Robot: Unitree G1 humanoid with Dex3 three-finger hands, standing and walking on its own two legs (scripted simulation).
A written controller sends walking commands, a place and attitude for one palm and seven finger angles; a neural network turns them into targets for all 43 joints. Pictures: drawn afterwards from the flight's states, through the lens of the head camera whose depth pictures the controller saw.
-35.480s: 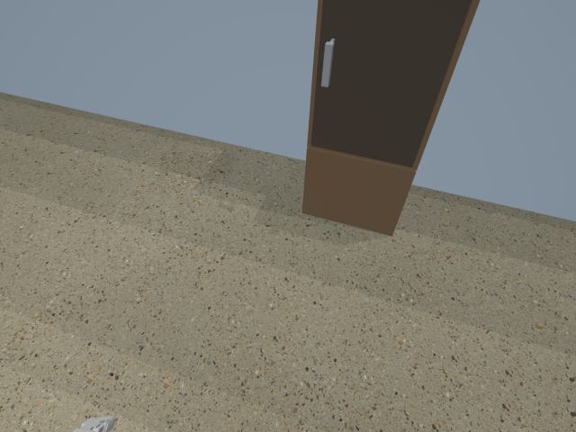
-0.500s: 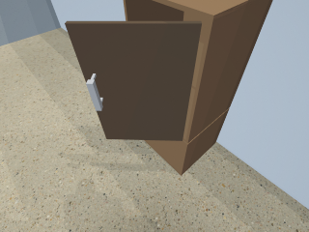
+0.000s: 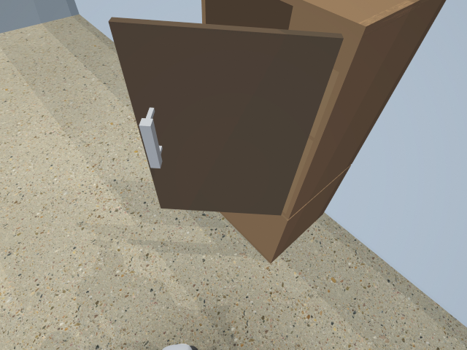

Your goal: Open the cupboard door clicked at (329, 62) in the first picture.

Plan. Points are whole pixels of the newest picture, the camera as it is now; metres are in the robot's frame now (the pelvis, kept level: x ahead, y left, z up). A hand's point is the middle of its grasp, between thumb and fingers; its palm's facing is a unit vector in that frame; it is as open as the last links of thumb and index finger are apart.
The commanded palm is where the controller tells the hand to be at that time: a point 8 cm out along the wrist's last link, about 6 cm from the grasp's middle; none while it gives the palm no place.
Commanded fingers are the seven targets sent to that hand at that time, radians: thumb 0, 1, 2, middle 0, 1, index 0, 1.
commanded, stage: come to a stop and stand still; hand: left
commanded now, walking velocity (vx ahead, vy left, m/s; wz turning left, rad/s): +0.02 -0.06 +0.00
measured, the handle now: (153, 138) +0.53 +0.23 +0.01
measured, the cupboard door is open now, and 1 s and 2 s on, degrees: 46 46 46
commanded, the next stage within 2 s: look again from close up in 0.94 s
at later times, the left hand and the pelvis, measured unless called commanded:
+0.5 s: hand out of the picture -0.03 +0.13 -0.18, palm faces +0.06 -0.98 -0.16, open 7.4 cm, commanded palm none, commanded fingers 0.00 0.90 0.90 -0.20 -0.30 -0.20 -0.30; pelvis -0.01 -0.03 +0.00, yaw +0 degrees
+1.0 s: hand out of the picture +0.02 +0.18 -0.17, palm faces -0.03 -0.98 -0.22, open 7.4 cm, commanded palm none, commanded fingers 0.00 0.90 0.90 -0.20 -0.30 -0.20 -0.30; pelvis +0.00 +0.01 +0.01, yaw -2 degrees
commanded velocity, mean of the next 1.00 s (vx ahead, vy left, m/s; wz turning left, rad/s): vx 0.03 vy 0.04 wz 0.00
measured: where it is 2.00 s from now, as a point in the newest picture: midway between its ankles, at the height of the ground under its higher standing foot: outside the picture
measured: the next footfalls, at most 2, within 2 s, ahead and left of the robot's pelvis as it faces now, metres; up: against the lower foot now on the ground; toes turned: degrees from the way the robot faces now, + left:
right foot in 0.10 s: +0.01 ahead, -0.12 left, +0.00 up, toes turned -4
left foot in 0.42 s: +0.03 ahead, +0.08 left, +0.00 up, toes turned +2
